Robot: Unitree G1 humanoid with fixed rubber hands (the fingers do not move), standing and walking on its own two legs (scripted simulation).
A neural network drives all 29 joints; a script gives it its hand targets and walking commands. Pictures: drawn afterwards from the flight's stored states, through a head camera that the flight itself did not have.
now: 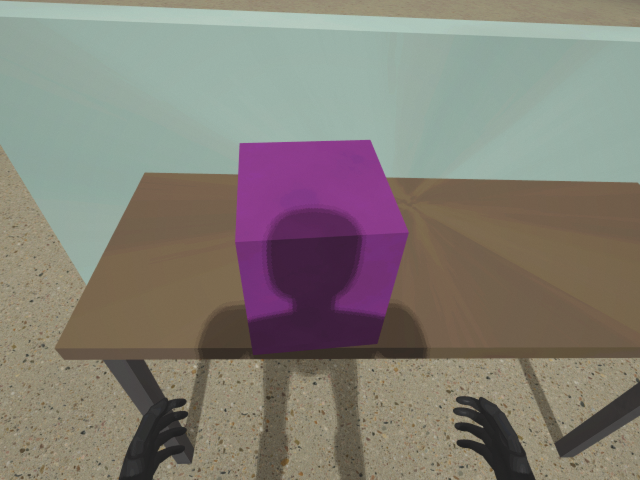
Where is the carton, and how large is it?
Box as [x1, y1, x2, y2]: [235, 140, 408, 354]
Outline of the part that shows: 370,140 240,143 235,244 253,354 370,344 377,342 408,232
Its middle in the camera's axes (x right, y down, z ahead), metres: -0.01 +0.01 +0.60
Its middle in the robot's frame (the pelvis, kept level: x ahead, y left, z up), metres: +0.45 +0.06 +0.05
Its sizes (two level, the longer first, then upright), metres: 0.210 0.200 0.250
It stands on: a table, 0.70 m high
